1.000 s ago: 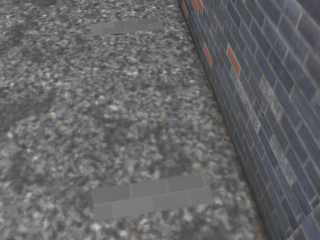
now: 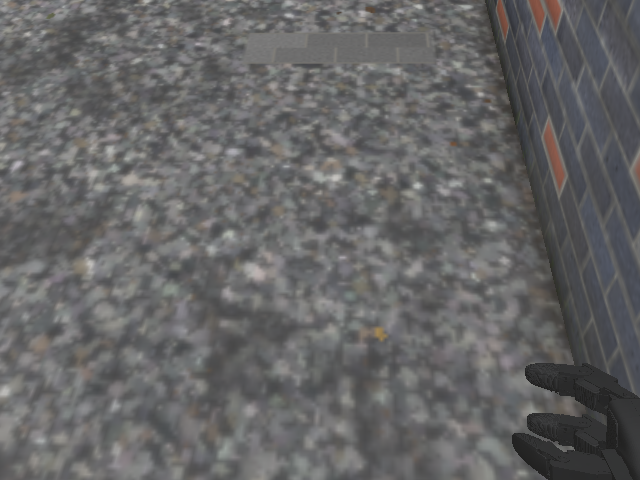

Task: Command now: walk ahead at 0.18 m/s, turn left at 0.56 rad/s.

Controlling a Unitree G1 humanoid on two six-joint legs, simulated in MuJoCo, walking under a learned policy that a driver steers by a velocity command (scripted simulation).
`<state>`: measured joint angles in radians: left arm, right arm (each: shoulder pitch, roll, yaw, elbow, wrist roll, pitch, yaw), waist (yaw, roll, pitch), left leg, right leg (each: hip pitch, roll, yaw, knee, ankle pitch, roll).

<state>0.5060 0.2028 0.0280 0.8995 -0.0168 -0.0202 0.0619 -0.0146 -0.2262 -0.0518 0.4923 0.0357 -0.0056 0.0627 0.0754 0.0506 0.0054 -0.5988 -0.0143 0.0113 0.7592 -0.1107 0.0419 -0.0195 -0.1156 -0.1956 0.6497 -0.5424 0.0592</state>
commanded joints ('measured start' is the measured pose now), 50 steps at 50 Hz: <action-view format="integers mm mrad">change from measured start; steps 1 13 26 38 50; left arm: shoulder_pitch -20 -351 -387 -308 -289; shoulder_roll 227 99 147 185 126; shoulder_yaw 73 35 51 43 59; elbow -118 -193 -284 -260 -301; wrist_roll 20 28 43 18 -11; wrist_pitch -52 17 18 -2 62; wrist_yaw -21 -15 -36 -83 -72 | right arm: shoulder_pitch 319 161 293 230 102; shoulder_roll -232 -211 -232 -185 -217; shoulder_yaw -88 -65 -62 -45 -73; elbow -26 35 62 118 82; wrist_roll -5 -32 -15 -30 3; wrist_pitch -15 27 38 42 11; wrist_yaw -24 -93 -97 -73 -90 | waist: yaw -225 -49 -70 -56 -20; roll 37 60 -158 -138 143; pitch -194 -164 -206 -143 -20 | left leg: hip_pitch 755 248 -11 500 411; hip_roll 91 104 -47 89 314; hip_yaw -264 -322 -239 -99 -137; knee -161 -335 443 -275 -268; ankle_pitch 621 513 -464 163 370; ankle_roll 192 169 -112 -41 81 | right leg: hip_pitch -479 -454 -48 -214 -397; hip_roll -35 143 -225 26 140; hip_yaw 38 257 571 391 164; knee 528 188 -246 -181 78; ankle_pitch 606 348 948 771 126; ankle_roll -21 -26 -352 -145 -99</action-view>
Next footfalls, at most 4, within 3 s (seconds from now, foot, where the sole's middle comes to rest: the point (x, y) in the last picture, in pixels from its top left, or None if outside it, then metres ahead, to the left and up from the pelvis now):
0.44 right None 0.24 -0.05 -0.74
0.74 left None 0.12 0.17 -0.74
1.52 left None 0.23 0.18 -0.74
1.94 right None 0.18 -0.04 -0.74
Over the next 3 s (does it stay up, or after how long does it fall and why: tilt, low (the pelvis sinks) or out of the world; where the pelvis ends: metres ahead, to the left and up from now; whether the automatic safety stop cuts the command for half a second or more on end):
stays up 0.20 0.10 0.04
